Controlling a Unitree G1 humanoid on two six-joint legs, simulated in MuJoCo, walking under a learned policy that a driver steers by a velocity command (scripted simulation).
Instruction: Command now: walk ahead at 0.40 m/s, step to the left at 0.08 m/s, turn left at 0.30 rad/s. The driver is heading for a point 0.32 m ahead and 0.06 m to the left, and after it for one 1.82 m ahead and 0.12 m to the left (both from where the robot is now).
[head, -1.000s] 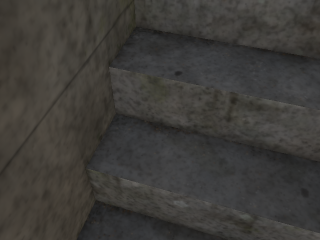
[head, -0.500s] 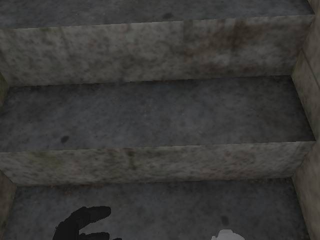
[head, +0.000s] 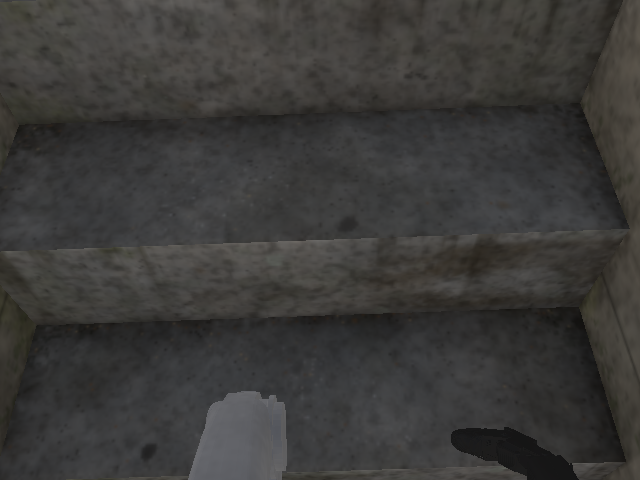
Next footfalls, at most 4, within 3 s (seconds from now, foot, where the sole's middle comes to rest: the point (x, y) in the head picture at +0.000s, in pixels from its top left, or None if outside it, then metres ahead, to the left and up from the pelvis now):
0.06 left None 0.21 0.13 -0.58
0.56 right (318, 406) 0.41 0.05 -0.38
0.90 left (118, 401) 0.42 0.34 -0.38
1.38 right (329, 397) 0.43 0.04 -0.38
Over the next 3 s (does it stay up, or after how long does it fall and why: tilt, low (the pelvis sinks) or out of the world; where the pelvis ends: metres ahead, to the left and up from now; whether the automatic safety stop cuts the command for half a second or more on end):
stays up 0.47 0.21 0.39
